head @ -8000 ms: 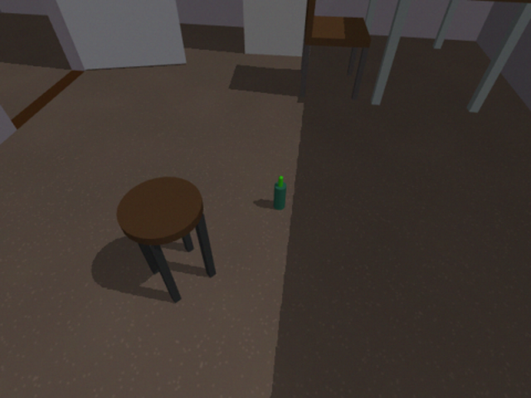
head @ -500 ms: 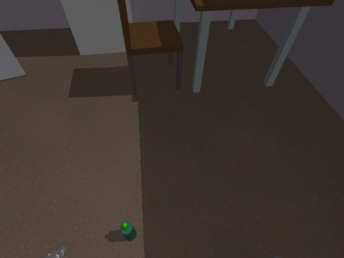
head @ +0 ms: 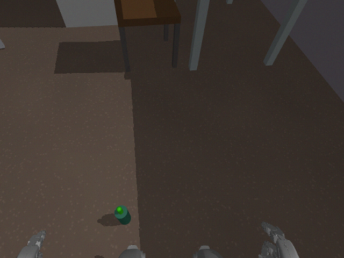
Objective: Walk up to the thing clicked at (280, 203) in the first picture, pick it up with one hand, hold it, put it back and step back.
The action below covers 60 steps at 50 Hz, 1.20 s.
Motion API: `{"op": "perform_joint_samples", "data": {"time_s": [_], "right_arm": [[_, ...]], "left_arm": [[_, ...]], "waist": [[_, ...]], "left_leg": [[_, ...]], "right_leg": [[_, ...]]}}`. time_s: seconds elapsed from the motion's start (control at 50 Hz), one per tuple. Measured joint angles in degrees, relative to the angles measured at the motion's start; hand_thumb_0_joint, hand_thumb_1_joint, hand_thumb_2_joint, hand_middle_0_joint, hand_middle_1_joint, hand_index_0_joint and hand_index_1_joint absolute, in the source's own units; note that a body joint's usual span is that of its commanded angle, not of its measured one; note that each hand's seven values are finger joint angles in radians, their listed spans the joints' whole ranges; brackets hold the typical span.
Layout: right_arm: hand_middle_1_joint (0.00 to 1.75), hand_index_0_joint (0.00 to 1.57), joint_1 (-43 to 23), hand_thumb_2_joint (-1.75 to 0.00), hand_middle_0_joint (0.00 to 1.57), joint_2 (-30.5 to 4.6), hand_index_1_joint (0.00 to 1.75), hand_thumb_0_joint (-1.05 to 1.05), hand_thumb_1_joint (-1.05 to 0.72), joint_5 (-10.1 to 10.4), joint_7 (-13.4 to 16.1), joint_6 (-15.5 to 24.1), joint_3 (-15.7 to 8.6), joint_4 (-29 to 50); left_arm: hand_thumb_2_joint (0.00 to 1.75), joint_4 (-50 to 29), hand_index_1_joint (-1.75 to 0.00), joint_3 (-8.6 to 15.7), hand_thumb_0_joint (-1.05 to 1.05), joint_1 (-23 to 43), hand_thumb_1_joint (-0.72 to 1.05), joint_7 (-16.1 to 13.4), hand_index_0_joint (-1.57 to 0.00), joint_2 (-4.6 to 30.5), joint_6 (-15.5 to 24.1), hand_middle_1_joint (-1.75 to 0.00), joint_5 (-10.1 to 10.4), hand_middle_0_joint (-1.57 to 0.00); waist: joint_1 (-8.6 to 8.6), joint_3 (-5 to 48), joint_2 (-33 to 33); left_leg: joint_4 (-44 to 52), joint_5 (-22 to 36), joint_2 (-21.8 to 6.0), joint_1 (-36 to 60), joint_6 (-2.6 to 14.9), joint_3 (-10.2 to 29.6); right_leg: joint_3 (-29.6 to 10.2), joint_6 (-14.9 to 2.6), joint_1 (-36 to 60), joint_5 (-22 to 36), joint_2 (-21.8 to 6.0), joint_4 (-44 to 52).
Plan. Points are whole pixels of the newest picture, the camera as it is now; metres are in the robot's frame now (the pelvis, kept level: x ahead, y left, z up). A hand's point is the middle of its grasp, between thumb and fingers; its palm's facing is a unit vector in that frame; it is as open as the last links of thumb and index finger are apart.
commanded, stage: go down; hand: left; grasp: from the side
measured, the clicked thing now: (122, 214) +0.37 +0.21 -0.60
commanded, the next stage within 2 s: none
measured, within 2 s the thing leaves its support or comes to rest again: neither
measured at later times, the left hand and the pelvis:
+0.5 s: hand (51, 249) +0.19 +0.32 -0.19, palm faces +0.12 -0.96 -0.24, open 17.5 cm; pelvis -0.02 +0.00 -0.10, yaw +0 degrees
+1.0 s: hand (52, 228) +0.25 +0.36 -0.26, palm faces +0.13 -0.97 -0.19, open 17.4 cm; pelvis -0.07 -0.01 -0.22, yaw -2 degrees
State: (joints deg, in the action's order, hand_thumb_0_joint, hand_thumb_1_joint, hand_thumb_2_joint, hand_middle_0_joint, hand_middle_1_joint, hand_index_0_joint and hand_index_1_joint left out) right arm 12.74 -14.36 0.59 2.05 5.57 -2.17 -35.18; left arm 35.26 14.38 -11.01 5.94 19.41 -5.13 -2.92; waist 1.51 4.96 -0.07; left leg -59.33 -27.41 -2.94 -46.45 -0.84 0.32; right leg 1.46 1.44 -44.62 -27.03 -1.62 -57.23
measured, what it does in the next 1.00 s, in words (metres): lowers itself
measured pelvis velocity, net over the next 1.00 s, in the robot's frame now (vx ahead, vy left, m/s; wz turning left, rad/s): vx -0.07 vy -0.01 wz -0.04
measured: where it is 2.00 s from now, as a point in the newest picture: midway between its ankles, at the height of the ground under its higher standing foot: outside the picture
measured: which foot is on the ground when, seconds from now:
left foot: down 0.00-1.00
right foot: down 0.00-1.00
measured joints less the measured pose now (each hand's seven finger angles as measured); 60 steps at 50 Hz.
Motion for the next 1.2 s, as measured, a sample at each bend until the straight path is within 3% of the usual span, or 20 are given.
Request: {"op": "perform_joint_samples", "data": {"time_s": [0.14, 0.26, 0.34, 0.5, 0.6, 0.84, 1.02, 1.2], "right_arm": [[0.30, 0.21, -1.3, -0.89, 0.21, 0.5, 0.30, 0.01, -0.89, -0.4, 1.0, 2.0, 1.1, 2.5], [0.30, 0.21, -1.7, -0.89, 0.21, 0.6, 0.30, 0.01, -0.90, -0.9, 1.2, 3.7, 1.4, 4.0], [0.30, 0.21, -1.7, -0.90, 0.21, 0.1, 0.30, 0.01, -0.91, -1.3, 1.1, 5.0, 1.3, 4.2], [0.30, 0.21, -3.3, -0.90, 0.21, -2.0, 0.30, 0.01, -0.92, -1.8, 0.5, 6.8, 1.1, 2.6], [0.30, 0.21, -5.1, -0.90, 0.21, -2.7, 0.30, 0.01, -0.91, -1.9, 0.4, 6.0, 1.4, 0.6], [0.30, 0.21, -5.8, -0.90, 0.21, -2.4, 0.30, 0.01, -0.89, -2.0, 0.1, 5.0, 3.4, -1.8], [0.30, 0.21, -6.1, -0.89, 0.21, -4.3, 0.30, 0.01, -0.89, -2.3, 0.4, 5.7, 4.4, -2.5], [0.30, 0.21, -5.9, -0.90, 0.21, -5.2, 0.30, 0.01, -0.90, -2.0, 0.6, 5.4, 5.0, -3.6]], "left_arm": [[0.02, -6.1, -0.06, 1.0, -0.01, -2.9, -0.52, 0.4, -0.09, 0.5, -3.3, -0.06, 1.0, -0.09], [0.01, -8.0, -0.05, 2.9, -0.01, -3.6, -0.55, 2.3, -0.09, 1.5, -2.7, -0.06, 2.3, -0.09], [0.01, -6.7, -0.05, 4.7, -0.01, -2.3, -0.55, 4.7, -0.09, 2.6, 0.1, -0.05, 3.2, -0.09], [0.01, 0.7, -0.05, 11.0, -0.01, 5.9, -0.56, 12.2, -0.08, 7.1, 13.1, -0.05, 6.9, -0.09], [0.04, 3.0, -0.07, 13.7, -0.01, 11.8, -0.55, 16.4, -0.07, 9.3, 18.3, -0.07, 8.4, -0.08], [0.08, 11.5, -0.10, 21.3, -0.01, 21.1, -0.55, 22.1, -0.06, 14.8, 21.9, -0.10, 10.9, -0.06], [0.07, 17.1, -0.09, 24.3, -0.01, 28.2, -0.53, 27.0, -0.06, 19.8, 24.7, -0.09, 11.1, -0.06], [0.05, 17.5, -0.08, 27.0, -0.01, 29.7, -0.55, 29.3, -0.06, 22.0, 24.7, -0.08, 12.6, -0.07]], "waist": [[0.29, 1.3, 0.1], [0.34, 2.1, 0.2], [0.13, 2.6, 0.3], [0.11, 5.0, 1.2], [-0.13, 5.2, 1.1], [-0.23, 4.8, 0.9], [0.77, 3.7, 1.3], [1.45, 3.8, 1.1]], "left_leg": [[-3.6, -1.5, -0.1, -3.6, -0.12, 0.9], [-7.8, -3.0, -0.1, -8.3, -0.18, 1.5], [-11.7, -4.1, 0.0, -13.1, -0.15, 1.8], [-26.1, -8.1, 0.5, -30.1, -0.24, 2.4], [-34.3, -10.0, 0.4, -39.2, -0.40, 2.9], [-43.8, -9.8, 0.2, -51.1, -0.89, 4.0], [-50.3, -9.8, 0.1, -58.4, -0.96, 5.3], [-55.1, -11.0, 0.1, -62.9, -0.69, 5.8]], "right_leg": [[0.7, -0.09, -3.1, -1.5, 0.1, -3.2], [1.1, -0.18, -7.6, -3.1, 0.0, -7.2], [1.2, -0.17, -12.2, -4.4, -0.1, -11.2], [0.8, -0.14, -29.4, -8.9, -0.6, -26.3], [0.7, -0.26, -38.4, -10.7, -0.4, -34.4], [1.0, -0.83, -50.3, -10.6, 0.1, -44.0], [1.7, -0.79, -57.2, -10.3, 0.4, -49.7], [1.8, -0.47, -61.3, -11.2, 0.7, -53.9]]}}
